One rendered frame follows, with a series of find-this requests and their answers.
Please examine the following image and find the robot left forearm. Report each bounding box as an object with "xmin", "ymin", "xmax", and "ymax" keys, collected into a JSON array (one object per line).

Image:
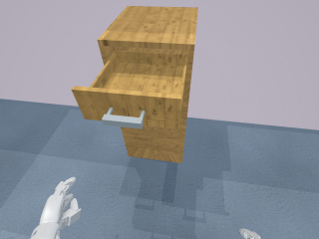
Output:
[{"xmin": 30, "ymin": 222, "xmax": 61, "ymax": 239}]

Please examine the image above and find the right robot hand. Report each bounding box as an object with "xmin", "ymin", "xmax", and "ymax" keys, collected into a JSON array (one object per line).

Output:
[{"xmin": 239, "ymin": 228, "xmax": 260, "ymax": 239}]

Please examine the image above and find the left robot hand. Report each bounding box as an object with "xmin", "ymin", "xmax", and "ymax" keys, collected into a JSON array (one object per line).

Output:
[{"xmin": 39, "ymin": 176, "xmax": 82, "ymax": 230}]

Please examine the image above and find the drawer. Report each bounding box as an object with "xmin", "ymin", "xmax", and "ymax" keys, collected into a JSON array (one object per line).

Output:
[{"xmin": 72, "ymin": 50, "xmax": 188, "ymax": 129}]

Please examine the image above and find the handle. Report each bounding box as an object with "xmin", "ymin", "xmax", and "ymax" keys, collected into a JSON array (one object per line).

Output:
[{"xmin": 102, "ymin": 108, "xmax": 146, "ymax": 129}]

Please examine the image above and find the cabinet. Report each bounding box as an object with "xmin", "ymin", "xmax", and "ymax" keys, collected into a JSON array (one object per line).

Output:
[{"xmin": 97, "ymin": 6, "xmax": 198, "ymax": 163}]

